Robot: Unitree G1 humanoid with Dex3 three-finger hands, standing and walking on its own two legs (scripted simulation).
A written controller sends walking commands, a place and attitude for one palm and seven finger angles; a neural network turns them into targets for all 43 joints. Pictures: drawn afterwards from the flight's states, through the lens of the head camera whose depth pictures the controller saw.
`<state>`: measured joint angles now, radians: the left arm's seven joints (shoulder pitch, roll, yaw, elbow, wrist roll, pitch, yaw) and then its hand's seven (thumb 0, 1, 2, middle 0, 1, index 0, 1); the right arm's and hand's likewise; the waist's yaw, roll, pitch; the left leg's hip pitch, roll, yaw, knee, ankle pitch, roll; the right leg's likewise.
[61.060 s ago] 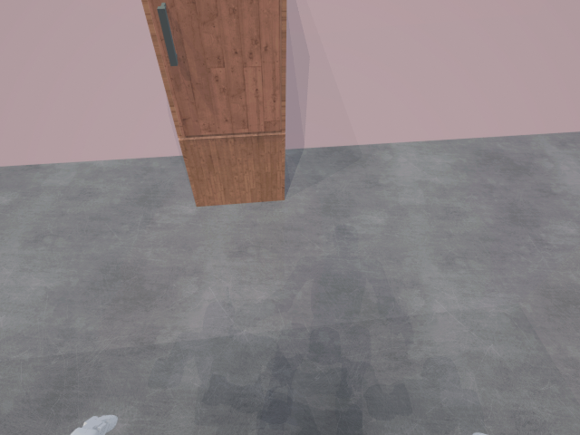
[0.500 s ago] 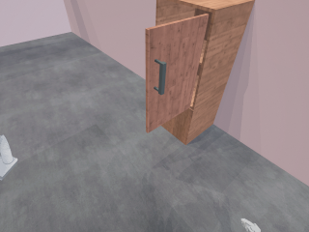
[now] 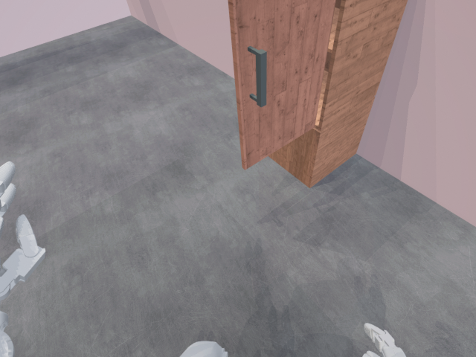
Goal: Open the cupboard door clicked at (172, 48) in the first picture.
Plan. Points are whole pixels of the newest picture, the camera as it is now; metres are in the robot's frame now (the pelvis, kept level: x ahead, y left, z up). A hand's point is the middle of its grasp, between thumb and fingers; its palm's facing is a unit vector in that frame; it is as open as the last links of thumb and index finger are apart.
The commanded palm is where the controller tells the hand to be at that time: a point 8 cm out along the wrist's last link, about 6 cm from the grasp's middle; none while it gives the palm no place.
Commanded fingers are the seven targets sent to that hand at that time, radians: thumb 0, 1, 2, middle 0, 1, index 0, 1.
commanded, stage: stop stepping back and stand still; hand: left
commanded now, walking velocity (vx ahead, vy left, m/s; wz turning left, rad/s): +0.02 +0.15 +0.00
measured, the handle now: (256, 77) +0.81 +0.02 +0.04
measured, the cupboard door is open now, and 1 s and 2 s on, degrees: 89 89 89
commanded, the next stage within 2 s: let the arm hang, fingers relaxed in 0.54 s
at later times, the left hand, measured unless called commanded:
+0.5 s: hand (59, 218) +0.25 +0.26 +0.16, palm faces +0.34 -0.79 -0.51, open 7.4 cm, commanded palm +0.20 +0.31 +0.19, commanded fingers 0.00 0.90 0.90 -0.20 -0.30 -0.20 -0.30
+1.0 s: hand out of the picture +0.06 +0.19 -0.17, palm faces +0.02 -0.98 -0.17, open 7.0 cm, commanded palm none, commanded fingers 0.00 0.90 0.90 -0.20 -0.30 -0.20 -0.30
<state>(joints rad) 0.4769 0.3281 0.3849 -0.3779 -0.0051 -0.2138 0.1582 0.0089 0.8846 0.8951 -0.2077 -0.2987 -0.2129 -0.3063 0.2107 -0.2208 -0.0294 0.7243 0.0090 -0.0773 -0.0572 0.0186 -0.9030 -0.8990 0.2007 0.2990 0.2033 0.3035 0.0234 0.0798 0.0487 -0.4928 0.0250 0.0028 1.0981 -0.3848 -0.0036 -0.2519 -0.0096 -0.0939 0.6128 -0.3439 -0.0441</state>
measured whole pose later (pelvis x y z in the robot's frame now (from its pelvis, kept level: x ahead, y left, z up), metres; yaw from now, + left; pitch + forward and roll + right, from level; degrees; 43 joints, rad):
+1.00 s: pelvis +0.02 +0.02 +0.01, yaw +1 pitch -1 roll -1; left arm 0.30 0.19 0.01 0.90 0.01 0.04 0.03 -0.01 0.99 0.89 -0.21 -0.30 -0.21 -0.30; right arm 0.24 -0.22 0.02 0.98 -0.02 0.03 0.00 0.01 -0.91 -0.90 0.19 0.30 0.20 0.30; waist -0.01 -0.05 0.07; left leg -0.32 0.00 0.03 0.52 -0.19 0.02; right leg -0.18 -0.01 -0.09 0.51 -0.32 -0.01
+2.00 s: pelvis +0.04 +0.03 +0.01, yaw -1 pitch -1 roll +0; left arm 0.33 0.13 0.01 1.15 0.01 0.00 0.04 0.00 0.91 0.89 -0.20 -0.30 -0.20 -0.30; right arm 0.28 -0.13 0.00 1.15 -0.01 0.01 -0.03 0.01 -0.91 -0.90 0.19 0.30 0.20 0.30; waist -0.01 0.02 0.05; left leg -0.24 -0.01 0.06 0.42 -0.16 0.04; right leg -0.11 -0.02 -0.06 0.42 -0.29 0.00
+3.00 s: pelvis +0.06 +0.00 +0.02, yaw -1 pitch -1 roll +1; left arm 0.25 0.19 0.01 1.13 0.01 -0.02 0.03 0.00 0.90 0.89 -0.20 -0.30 -0.20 -0.30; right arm 0.19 -0.20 -0.01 1.15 -0.01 0.01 -0.03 0.01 -0.91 -0.90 0.20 0.30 0.20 0.30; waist 0.00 0.01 0.06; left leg -0.18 0.01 0.05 0.38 -0.18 -0.01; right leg -0.03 0.01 -0.07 0.35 -0.30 -0.03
